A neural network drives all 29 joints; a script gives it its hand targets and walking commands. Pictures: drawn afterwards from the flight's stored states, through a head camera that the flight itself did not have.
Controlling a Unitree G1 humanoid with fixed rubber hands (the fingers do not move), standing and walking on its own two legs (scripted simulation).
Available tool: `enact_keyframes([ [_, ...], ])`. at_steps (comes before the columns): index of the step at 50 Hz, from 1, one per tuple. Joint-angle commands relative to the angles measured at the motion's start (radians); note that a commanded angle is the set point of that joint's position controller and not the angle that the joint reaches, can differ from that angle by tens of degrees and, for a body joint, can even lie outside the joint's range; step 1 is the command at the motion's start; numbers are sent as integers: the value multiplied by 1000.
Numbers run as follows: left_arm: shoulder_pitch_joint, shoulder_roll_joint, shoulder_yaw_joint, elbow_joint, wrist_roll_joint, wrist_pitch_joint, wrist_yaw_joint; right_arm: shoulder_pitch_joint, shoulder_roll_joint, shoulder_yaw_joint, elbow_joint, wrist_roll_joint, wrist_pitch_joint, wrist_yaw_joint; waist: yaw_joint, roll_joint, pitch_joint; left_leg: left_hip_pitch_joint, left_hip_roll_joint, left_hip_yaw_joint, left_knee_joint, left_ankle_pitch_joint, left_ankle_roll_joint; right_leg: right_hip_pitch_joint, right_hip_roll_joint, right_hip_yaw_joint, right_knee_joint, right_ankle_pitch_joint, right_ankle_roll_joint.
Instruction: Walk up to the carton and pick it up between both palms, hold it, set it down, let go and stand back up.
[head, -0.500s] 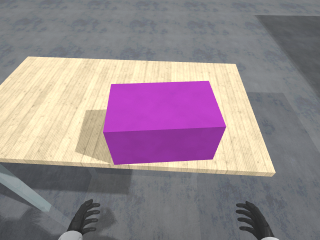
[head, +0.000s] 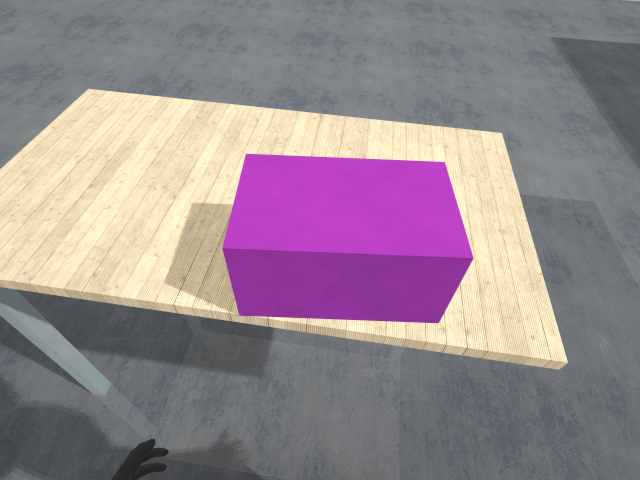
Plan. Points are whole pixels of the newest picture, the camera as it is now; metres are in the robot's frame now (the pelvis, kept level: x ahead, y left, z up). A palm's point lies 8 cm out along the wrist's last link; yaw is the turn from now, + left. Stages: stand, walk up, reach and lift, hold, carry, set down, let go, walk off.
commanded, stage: stand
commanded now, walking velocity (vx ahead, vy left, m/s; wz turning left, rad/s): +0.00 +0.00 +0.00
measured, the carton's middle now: (342, 238) +0.46 -0.02 +0.01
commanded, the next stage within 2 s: none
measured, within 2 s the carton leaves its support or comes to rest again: neither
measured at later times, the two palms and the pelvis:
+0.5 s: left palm out of the picture -0.02 +0.27 -0.14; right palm out of the picture +0.04 -0.23 -0.12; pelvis -0.01 +0.01 +0.00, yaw +6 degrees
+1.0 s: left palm out of the picture -0.05 +0.23 -0.15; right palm out of the picture +0.01 -0.23 -0.13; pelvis -0.01 +0.00 +0.00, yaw +7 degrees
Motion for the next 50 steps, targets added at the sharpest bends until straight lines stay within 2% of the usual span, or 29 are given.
enact_keyframes([
  [1, -23, 107, 26, -57, -6, -27, 9, -29, -94, -21, -84, 1, -27, -7, 14, 69, -58, -105, 51, -45, -61, 228, 9, 84, -108, 91, -46, 35, 13],
  [2, 12, 120, 28, -40, -9, -26, 9, -13, -87, -20, -66, 3, -20, -8, 31, 1, -60, -91, 45, -60, -48, 194, 16, 41, -120, 107, -82, -56, 1],
  [3, 17, 118, 26, -27, -5, -27, 9, 9, -98, -22, -50, 0, -18, -12, 17, -22, -48, -116, 50, -61, -45, 193, 15, 90, -130, 105, -82, -4, -1],
  [4, 21, 115, 24, -12, -10, -25, 11, 28, -117, -26, -46, 2, -19, -17, 17, 4, -82, -112, 48, -57, -18, 249, 17, 109, -145, 99, -61, 62, -19],
  [5, 17, 91, 22, -7, -11, -27, 14, 34, -117, -26, -38, 1, -21, -21, 18, 14, -44, -92, 43, -68, -38, 250, 18, 59, -138, 104, -67, 26, -26],
  [8, 21, 102, 17, 37, -14, -24, 12, 62, -121, -24, -16, 4, -24, -27, 5, 72, -44, -91, 52, -110, -52, 294, 30, 79, -111, 65, -51, 34, -6],
  [9, 28, 102, 18, 55, -12, -25, 15, 49, -113, -19, -20, 3, -24, -28, 18, 14, -78, -86, 50, -104, -34, 309, 31, 112, -119, 65, -57, 71, -9],
  [10, 69, 111, 17, 75, -17, -27, 18, 20, -110, -16, -31, 4, -21, -30, 29, 18, -82, -56, 48, -109, -32, 293, 31, 72, -115, 65, -67, 60, -7],
  [13, 39, 125, 18, 119, -15, -22, 28, 101, -110, -19, 20, 12, -15, -35, -18, 19, 39, -102, 37, -120, -50, 281, 36, 36, -132, 67, -80, 59, -19],
  [14, 56, 119, 20, 119, -19, -19, 23, 95, -119, -21, 39, 12, -10, -37, 2, 72, 46, -113, 24, -108, -62, 209, 35, 20, -136, 74, -113, -47, -19],
  [16, 82, 86, 13, 153, -15, -13, 20, 65, -93, -12, 38, 4, -6, -41, 13, 64, 78, -109, 45, -146, -83, 236, 36, 14, -117, 52, -90, -36, -7],
  [17, 117, 71, 14, 170, -15, -10, 23, 95, -115, -18, 45, 12, -4, -46, 11, 108, 39, -127, 47, -165, -108, 180, 39, 48, -104, 50, -72, -34, -4],
  [18, 119, 91, 17, 190, -16, -10, 25, 89, -88, -10, 53, 11, -6, -45, 19, 45, 47, -139, 41, -158, -111, 147, 35, 63, -115, 50, -77, -48, -1],
  [20, 101, 86, 22, 200, -15, -9, 25, 62, -79, -4, 43, 17, -11, -47, 28, 44, 30, -170, 46, -174, -122, 116, 42, 98, -109, 41, -63, -40, 3],
  [22, 123, 103, 26, 220, -14, -7, 27, 57, -94, -13, 50, 19, -15, -50, 24, 88, 20, -185, 36, -197, -134, 79, 52, 107, -118, 51, -69, -54, 0],
  [24, 115, 83, 22, 224, -15, -8, 27, 62, -109, -19, 76, 4, -9, -56, 25, 124, 72, -201, 29, -208, -180, -51, 41, 69, -112, 46, -67, -82, 2],
  [25, 121, 68, 19, 236, -9, -7, 27, 60, -90, -14, 73, 8, -3, -60, 25, 68, 88, -217, 38, -216, -191, -62, 48, 65, -103, 31, -70, -86, 7],
  [32, 142, 40, 7, 297, -16, -10, 38, 95, -72, -7, 112, 17, 2, -61, 8, 9, 87, -159, 6, -165, -109, 24, 41, -17, -131, 54, -120, -169, -12],
  [34, 133, 50, 8, 317, -22, -8, 38, 108, -64, -5, 126, 16, -1, -55, -6, -8, 45, -151, 4, -164, -94, 65, 44, 23, -146, 57, -113, -130, -18],
  [36, 132, 56, 9, 321, -20, -12, 42, 92, -49, 0, 143, 17, -5, -64, 12, 30, -11, -77, 11, -147, -74, 163, 41, 32, -154, 51, -119, -112, -31],
  [37, 113, 67, 14, 325, -24, -14, 43, 78, -64, -8, 141, 18, -5, -65, -1, 39, 19, -118, -6, -170, -97, 122, 44, 30, -132, 46, -111, -91, -20],
  [38, 133, 48, 10, 331, -25, -12, 42, 77, -64, -9, 150, 16, -5, -66, 15, 30, -6, -113, 9, -176, -95, 94, 46, 43, -121, 20, -88, -107, -9],
  [40, 134, 20, 1, 351, -26, -10, 43, 56, -49, -8, 151, 21, -4, -63, 11, -22, 41, -96, -4, -135, -46, 175, 37, -5, -150, 51, -131, -103, -19],
  [41, 132, 37, 7, 353, -19, -10, 45, 92, -11, 5, 173, 18, -1, -69, 9, 44, 49, -123, -3, -141, -59, 193, 35, 41, -144, 26, -96, -58, -21],
  [42, 127, 16, -2, 362, -27, -7, 46, 104, -27, 2, 178, 23, 1, -70, 1, 14, 46, -139, -7, -149, -68, 210, 40, 38, -141, 25, -94, -41, -24],
  [43, 174, 40, 5, 376, -20, 1, 43, 117, -15, 3, 200, 23, 6, -75, 17, 35, 58, -112, -10, -139, -75, 142, 34, -2, -143, 33, -120, -133, -20],
  [45, 171, 32, 1, 380, -19, 6, 51, 121, 6, 10, 212, 21, 11, -75, 3, 82, 96, -135, -1, -162, -82, 125, 37, 2, -133, 30, -100, -99, -22],
  [49, 149, 7, -1, 382, -26, 0, 39, 95, -37, 3, 220, 21, 4, -74, 16, 71, 38, -108, 8, -177, -94, 141, 40, 42, -124, 18, -83, -80, -11],
  [50, 140, -8, -4, 380, -24, -7, 45, 68, -59, 1, 212, 21, 2, -80, 22, 46, 53, -123, 12, -172, -74, 231, 44, 66, -131, 19, -73, -4, -11],
])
